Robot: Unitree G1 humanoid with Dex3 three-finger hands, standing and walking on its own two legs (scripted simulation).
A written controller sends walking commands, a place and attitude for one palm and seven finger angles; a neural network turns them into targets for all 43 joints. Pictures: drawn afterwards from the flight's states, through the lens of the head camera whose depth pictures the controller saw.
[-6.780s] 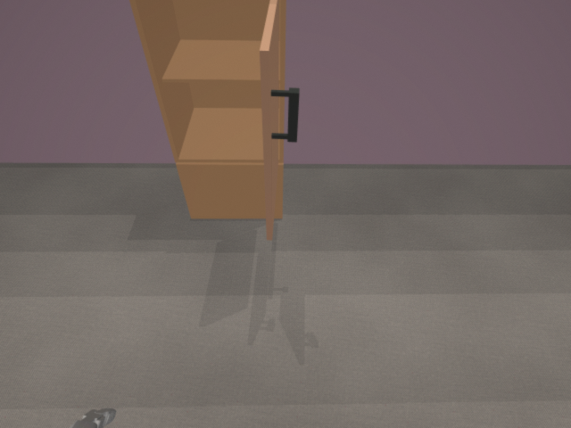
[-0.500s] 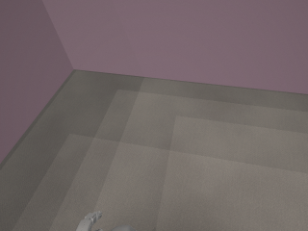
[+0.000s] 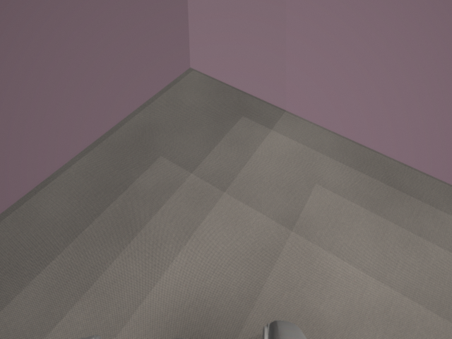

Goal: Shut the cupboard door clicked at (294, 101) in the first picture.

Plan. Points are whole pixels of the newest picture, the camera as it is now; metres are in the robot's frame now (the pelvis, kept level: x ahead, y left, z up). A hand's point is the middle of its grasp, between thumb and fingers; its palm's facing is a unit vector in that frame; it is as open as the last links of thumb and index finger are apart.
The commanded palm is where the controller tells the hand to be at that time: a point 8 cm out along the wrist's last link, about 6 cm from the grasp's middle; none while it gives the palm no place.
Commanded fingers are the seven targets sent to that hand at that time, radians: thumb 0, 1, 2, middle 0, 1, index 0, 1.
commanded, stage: walk to a spot facing it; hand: left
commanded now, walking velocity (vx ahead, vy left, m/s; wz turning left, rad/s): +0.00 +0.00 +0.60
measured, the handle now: out of the picture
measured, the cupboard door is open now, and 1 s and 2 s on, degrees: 87 87 87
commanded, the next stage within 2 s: none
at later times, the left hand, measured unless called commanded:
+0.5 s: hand out of the picture +0.02 +0.15 -0.14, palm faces +0.31 -0.91 -0.28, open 7.4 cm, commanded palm none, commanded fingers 0.00 0.90 0.90 -0.20 -0.30 -0.20 -0.30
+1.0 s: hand out of the picture -0.11 +0.21 -0.16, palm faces +0.61 -0.74 -0.28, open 7.4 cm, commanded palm none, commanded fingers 0.00 0.90 0.90 -0.20 -0.30 -0.20 -0.30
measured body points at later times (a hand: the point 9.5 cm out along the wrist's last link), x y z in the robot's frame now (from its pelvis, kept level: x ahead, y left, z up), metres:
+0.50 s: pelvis -0.02 -0.07 +0.00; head +0.02 -0.09 +0.45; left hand +0.00 +0.19 -0.12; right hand +0.11 -0.32 -0.16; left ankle -0.08 +0.07 -0.64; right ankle +0.01 -0.18 -0.74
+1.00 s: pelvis -0.04 -0.02 +0.00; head -0.01 +0.01 +0.45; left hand -0.14 +0.25 -0.14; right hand +0.19 -0.17 -0.13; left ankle -0.12 +0.06 -0.74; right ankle +0.03 -0.16 -0.67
